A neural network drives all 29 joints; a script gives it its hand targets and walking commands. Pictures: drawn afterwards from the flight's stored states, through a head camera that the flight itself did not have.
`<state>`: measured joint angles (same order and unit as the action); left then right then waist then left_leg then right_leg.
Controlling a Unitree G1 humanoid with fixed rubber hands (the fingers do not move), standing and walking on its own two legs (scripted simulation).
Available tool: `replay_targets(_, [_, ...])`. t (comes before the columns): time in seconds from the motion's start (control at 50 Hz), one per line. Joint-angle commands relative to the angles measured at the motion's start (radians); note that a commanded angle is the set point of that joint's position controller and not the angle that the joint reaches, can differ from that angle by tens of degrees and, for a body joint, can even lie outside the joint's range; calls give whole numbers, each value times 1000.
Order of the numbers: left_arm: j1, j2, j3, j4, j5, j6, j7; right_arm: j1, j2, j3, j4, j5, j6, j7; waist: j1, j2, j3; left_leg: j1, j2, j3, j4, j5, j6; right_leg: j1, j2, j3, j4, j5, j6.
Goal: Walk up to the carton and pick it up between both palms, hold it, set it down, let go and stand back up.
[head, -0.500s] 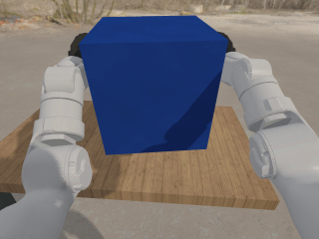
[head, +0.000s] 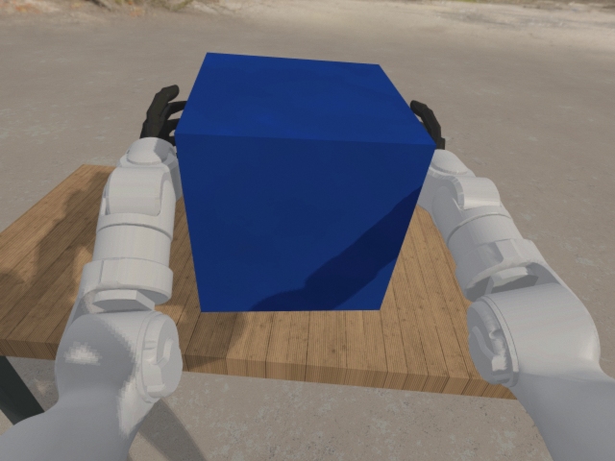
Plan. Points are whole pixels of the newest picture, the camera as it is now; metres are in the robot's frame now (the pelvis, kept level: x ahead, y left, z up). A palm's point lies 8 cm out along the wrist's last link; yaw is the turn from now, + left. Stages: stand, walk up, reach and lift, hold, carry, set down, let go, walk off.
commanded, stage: set down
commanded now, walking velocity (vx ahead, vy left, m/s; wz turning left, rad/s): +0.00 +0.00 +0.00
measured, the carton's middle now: (294, 182) +0.42 -0.01 +0.23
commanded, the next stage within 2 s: none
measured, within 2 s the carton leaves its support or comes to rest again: neither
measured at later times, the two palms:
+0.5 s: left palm (178, 162) +0.42 +0.14 +0.26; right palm (433, 172) +0.40 -0.19 +0.25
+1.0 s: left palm (197, 184) +0.43 +0.12 +0.22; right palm (437, 194) +0.40 -0.21 +0.21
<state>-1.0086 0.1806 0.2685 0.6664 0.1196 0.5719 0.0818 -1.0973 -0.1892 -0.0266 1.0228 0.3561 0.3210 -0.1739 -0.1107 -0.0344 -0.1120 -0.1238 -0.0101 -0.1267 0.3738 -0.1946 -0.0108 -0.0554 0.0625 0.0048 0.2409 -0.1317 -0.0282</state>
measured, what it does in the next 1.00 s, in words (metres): stands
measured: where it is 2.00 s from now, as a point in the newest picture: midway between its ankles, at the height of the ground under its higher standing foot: outside the picture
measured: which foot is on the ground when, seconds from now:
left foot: down 0.00-1.00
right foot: down 0.00-1.00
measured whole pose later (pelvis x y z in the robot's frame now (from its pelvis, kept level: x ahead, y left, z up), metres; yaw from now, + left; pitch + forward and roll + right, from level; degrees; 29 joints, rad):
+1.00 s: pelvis +0.01 -0.01 +0.00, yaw -1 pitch +1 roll -1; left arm -0.93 0.11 0.29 0.75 0.12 0.44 0.13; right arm -1.02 -0.19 -0.08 1.06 0.26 0.26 -0.12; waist -0.09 -0.01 -0.14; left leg -0.18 0.00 -0.10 0.35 -0.19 -0.02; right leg -0.14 0.07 0.01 0.27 -0.14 -0.04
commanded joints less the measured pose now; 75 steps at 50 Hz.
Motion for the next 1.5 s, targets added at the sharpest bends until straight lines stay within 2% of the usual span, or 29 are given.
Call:
replay_targets(0.0, [-791, -743, -358, -176, -139, -56, -120, -921, 592, 156, -372, 76, -54, 95, -17, 121, -437, 185, -26, 55, 9, 339, -47, 76, -8, -26, -2, 254, 61])
replay_targets(0.14, [-755, -766, -382, -291, -164, -59, -102, -859, 616, 209, -421, 103, -44, 101, -13, 93, -524, 233, -22, 37, 25, 403, -53, 89, 0, -28, 23, 354, 70])
replay_targets(0.16, [-770, -753, -376, -289, -161, -61, -101, -854, 616, 207, -402, 105, -37, 105, -17, 96, -495, 226, -24, 39, 21, 360, -53, 73, -5, -21, 15, 294, 71])
replay_targets(0.22, [-767, -751, -347, -189, -121, -42, -103, -838, 586, 133, -330, 64, -29, 120, -18, 128, -398, 214, -11, 48, -7, 287, -54, -8, -8, -30, -5, 180, 59])
replay_targets(0.28, [-714, -751, -307, -149, -117, -51, -107, -844, 618, 160, -340, 57, -37, 121, 5, 56, -401, 197, -22, 49, -4, 290, -36, 50, -3, -25, 8, 255, 75])
replay_targets(0.34, [-735, -771, -324, -167, -115, -57, -107, -869, 601, 154, -347, 59, -53, 126, -2, 103, -427, 219, -17, 51, -9, 312, -44, 28, -4, -22, 9, 252, 69])
replay_targets(0.42, [-749, -751, -321, -159, -131, -91, -99, -845, 618, 159, -337, 49, -56, 128, -5, 40, -467, 206, -24, 51, 4, 320, -37, 33, -2, -26, 13, 283, 81])
replay_targets(0.46, [-729, -778, -321, -131, -121, -92, -98, -852, 603, 131, -328, 31, -68, 136, -7, 83, -437, 226, -17, 46, 5, 320, -49, 10, -1, -25, 8, 280, 70])
replay_targets(0.5, [-699, -769, -326, -163, -118, -97, -95, -817, 605, 164, -337, 34, -71, 134, 10, 58, -484, 237, -21, 50, 10, 363, -52, 52, 9, -37, 13, 325, 79])
replay_targets(0.52, [-706, -761, -307, -120, -105, -93, -96, -820, 599, 136, -288, 24, -63, 135, -10, 65, -416, 217, -19, 51, -3, 315, -50, 23, 1, -28, 4, 283, 82])
replay_targets(0.58, [-708, -764, -281, -56, -88, -105, -104, -829, 608, 104, -268, -12, -75, 145, 3, 55, -349, 173, -12, 52, -29, 218, -27, -1, -10, -22, -2, 179, 73])
replay_targets(0.6, [-727, -784, -329, -149, -112, -121, -92, -817, 606, 107, -319, -1, -96, 148, -2, 101, -460, 224, -8, 63, -20, 271, -49, 4, -4, -29, 10, 233, 66])
replay_targets(0.62, [-728, -797, -337, -131, -117, -125, -86, -835, 615, 116, -343, 5, -102, 150, 1, 123, -474, 217, -14, 65, 2, 317, -55, 8, -5, -27, 14, 277, 68])
replay_targets(0.7, [-733, -803, -352, -162, -127, -146, -76, -770, 625, 114, -257, -10, -100, 156, -16, 97, -460, 207, -11, 50, 0, 287, -60, -2, 0, -34, 19, 249, 65])
replay_targets(0.76, [-756, -779, -337, -137, -137, -169, -67, -832, 650, 139, -325, 0, -114, 164, 25, 52, -539, 155, -19, 60, -7, 264, -32, 43, -19, -16, 33, 293, 80])
replay_targets(0.8, [-758, -789, -334, -121, -130, -171, -66, -785, 655, 126, -279, -12, -100, 170, -1, 69, -486, 170, -17, 64, -8, 271, -36, 27, -13, -19, 31, 307, 88])
replay_targets(0.88, [-687, -772, -259, -9, -83, -160, -84, -760, 643, 91, -221, -49, -95, 176, 24, 24, -379, 104, -12, 70, -43, 148, -17, 19, -25, -14, 13, 167, 87])
replay_targets(0.94, [-729, -805, -309, -107, -121, -189, -68, -829, 664, 135, -345, -32, -137, 177, 24, 40, -560, 153, -27, 69, -3, 322, -26, 52, -14, -18, 47, 389, 96])
replay_targets(1.02, [-681, -806, -296, -24, -82, -185, -79, -742, 620, 69, -209, -80, -120, 183, -7, 72, -414, 143, -18, 63, -22, 231, -35, -4, -16, -21, 30, 296, 88])
replay_targets(1.04, [-668, -814, -310, -102, -101, -190, -77, -735, 622, 80, -276, -76, -135, 183, -8, 70, -497, 171, -16, 58, -13, 298, -47, 33, -8, -29, 41, 352, 89])
replay_targets(1.12, [-648, -779, -274, -45, -78, -206, -83, -701, 651, 101, -256, -101, -125, 181, 10, 15, -461, 69, -30, 65, -41, 218, -15, 116, -33, -7, 52, 399, 112])
replay_targets(1.16, [-671, -787, -288, -93, -78, -214, -77, -732, 653, 105, -296, -86, -144, 189, 23, 56, -524, 96, -26, 71, -40, 248, -20, 116, -24, -12, 60, 410, 113])
replay_targets(1.18, [-652, -807, -327, -130, -93, -214, -69, -724, 639, 102, -327, -93, -155, 191, 7, 77, -565, 133, -22, 67, -27, 307, -39, 106, -16, -24, 67, 452, 97])
replay_targets(1.24, [-649, -803, -292, -76, -79, -217, -64, -704, 650, 79, -272, -120, -153, 207, 15, 54, -481, 137, -14, 68, -25, 243, -37, 55, -19, -26, 51, 350, 89])
replay_targets(1.26, [-685, -821, -319, -120, -101, -221, -59, -758, 636, 79, -332, -106, -167, 208, 18, 59, -558, 129, -16, 68, -24, 260, -40, 58, -16, -32, 61, 377, 91])
replay_targets(1.32, [-627, -803, -281, -23, -60, -216, -60, -701, 640, 71, -244, -143, -155, 221, 24, 31, -429, 84, -17, 82, -45, 185, -17, 32, -22, -25, 46, 297, 94])
replay_targets(1.38, [-649, -809, -294, -84, -73, -221, -56, -738, 614, 40, -291, -150, -185, 229, 18, 57, -562, 153, -9, 73, -28, 293, -44, 50, -11, -42, 66, 411, 97])
replay_targets(1.42, [-589, -790, -252, -6, -44, -215, -63, -700, 618, 52, -250, -169, -175, 229, 24, 11, -491, 132, -13, 78, -29, 258, -30, 48, -14, -36, 53, 397, 98])
replay_targets(1.48, [-612, -795, -265, -46, -45, -219, -61, -688, 599, 18, -237, -179, -184, 234, 3, 41, -476, 105, -15, 75, -47, 237, -38, 44, -14, -45, 60, 398, 103])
